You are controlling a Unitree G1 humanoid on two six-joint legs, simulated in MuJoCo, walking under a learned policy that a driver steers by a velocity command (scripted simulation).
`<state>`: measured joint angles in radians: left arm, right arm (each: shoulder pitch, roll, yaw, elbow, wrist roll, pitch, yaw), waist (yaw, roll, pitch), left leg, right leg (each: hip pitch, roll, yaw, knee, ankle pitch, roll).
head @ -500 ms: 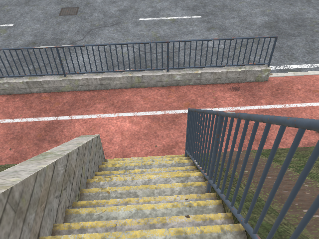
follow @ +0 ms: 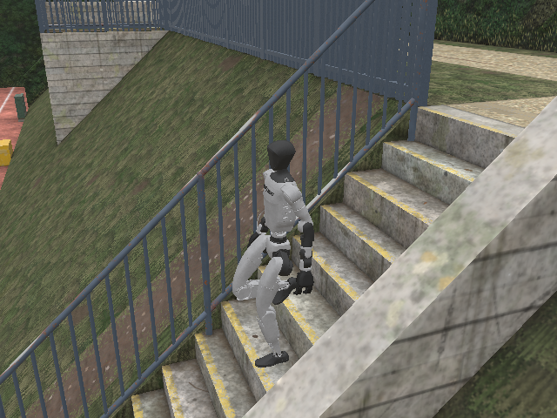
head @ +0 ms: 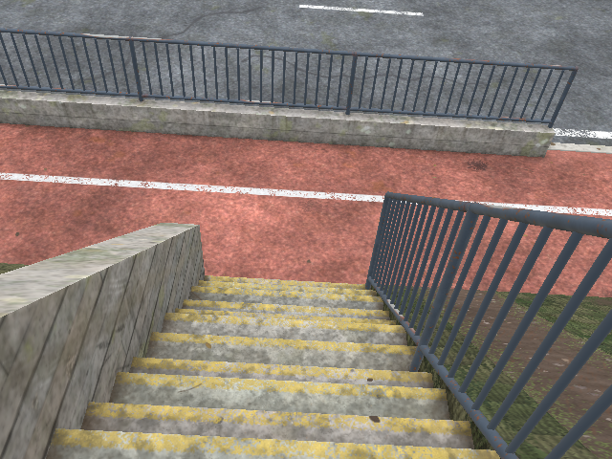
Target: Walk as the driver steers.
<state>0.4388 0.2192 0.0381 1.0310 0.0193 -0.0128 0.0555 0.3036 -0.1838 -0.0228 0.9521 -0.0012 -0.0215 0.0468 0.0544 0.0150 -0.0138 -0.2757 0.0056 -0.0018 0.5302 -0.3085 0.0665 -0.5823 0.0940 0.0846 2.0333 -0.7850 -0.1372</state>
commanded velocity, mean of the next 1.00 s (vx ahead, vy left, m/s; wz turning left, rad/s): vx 0.50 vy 0.00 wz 0.00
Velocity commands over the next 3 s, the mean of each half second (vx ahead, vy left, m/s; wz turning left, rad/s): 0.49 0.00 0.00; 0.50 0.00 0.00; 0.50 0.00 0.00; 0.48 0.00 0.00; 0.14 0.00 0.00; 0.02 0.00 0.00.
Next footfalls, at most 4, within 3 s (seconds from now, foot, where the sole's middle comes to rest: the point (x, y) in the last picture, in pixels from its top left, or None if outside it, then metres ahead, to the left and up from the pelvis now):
0.50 right None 0.29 -0.08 -0.99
0.92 left None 0.51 0.12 -1.19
1.42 right None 0.75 -0.05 -1.39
1.94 left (264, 437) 0.95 0.14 -1.61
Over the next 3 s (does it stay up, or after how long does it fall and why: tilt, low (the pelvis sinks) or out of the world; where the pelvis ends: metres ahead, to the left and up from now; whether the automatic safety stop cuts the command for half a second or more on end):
stays up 1.11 -0.02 -1.09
